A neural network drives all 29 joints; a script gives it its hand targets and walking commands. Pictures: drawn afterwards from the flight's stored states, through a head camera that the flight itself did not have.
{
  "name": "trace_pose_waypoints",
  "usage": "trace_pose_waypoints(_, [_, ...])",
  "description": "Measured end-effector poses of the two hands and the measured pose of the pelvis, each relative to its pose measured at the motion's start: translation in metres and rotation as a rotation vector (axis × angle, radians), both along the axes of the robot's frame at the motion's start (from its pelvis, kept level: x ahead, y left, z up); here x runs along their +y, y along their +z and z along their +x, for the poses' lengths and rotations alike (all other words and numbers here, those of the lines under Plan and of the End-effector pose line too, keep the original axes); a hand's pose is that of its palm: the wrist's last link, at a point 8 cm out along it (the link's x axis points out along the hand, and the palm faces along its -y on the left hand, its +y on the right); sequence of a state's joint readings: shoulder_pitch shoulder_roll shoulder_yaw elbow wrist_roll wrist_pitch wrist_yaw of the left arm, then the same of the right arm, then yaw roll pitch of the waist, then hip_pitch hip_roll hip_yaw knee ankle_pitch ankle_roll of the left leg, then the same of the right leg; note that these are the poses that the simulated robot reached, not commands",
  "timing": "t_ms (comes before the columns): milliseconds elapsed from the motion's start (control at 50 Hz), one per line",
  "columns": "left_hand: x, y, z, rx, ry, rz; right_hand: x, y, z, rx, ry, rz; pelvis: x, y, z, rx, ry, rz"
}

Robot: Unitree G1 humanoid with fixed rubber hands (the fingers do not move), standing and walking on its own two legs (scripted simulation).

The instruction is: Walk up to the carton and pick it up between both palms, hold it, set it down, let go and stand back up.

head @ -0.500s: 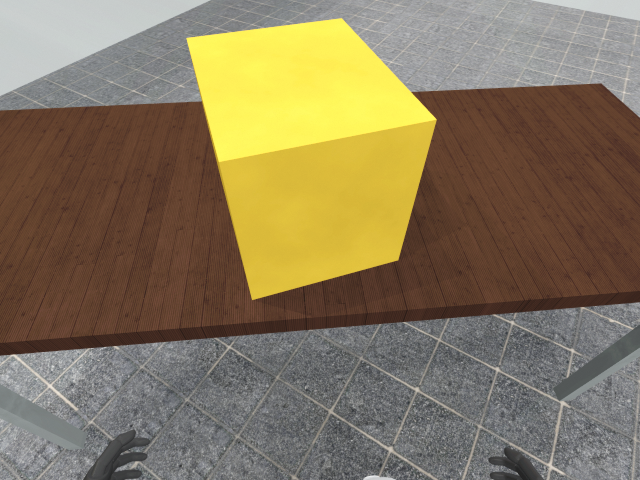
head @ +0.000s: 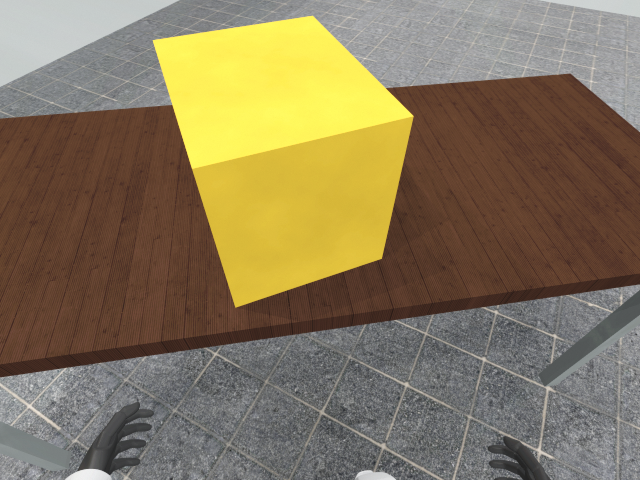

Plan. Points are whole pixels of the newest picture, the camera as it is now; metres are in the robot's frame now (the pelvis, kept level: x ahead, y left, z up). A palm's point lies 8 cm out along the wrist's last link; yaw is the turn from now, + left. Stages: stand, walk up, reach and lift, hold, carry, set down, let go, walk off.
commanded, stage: walk up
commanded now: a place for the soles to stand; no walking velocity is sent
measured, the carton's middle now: (275, 157) +0.55 +0.08 +0.09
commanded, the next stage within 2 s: reach and lift in 0.32 s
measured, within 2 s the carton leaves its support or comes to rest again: neither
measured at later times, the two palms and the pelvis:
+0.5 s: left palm (122, 464) +0.15 +0.25 -0.08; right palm out of the picture +0.13 -0.29 -0.10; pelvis +0.00 +0.00 -0.01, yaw +0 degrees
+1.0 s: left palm (120, 429) +0.18 +0.24 -0.02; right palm (530, 423) +0.20 -0.26 -0.04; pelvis +0.03 -0.02 +0.03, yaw +4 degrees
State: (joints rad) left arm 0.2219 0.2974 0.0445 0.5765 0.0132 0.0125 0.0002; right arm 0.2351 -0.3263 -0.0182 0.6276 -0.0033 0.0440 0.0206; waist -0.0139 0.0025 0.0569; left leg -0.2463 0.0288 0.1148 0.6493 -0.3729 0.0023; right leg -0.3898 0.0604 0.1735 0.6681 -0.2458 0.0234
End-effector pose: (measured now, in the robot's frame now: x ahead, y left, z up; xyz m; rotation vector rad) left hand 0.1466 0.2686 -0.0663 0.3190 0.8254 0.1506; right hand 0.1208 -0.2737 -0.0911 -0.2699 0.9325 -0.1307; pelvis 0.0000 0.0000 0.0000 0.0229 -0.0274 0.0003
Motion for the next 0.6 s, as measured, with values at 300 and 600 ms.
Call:
trace_pose_waypoints(300, [-0.002, -0.004, -0.005, 0.022, -0.018, -0.001, -0.005, -0.003, -0.02, 0.028, -0.034, -0.009, 0.002, 0.0, -0.003, -0.005, -0.023, 0.001])
trace_pose_waypoints(600, [-0.042, 0.014, 0.034, -0.018, 0.069, -0.051, 0.001, 0.015, 0.035, -0.21, 0.073, 0.035, -0.015, 0.004, 0.004, -0.048, 0.031, -0.007])
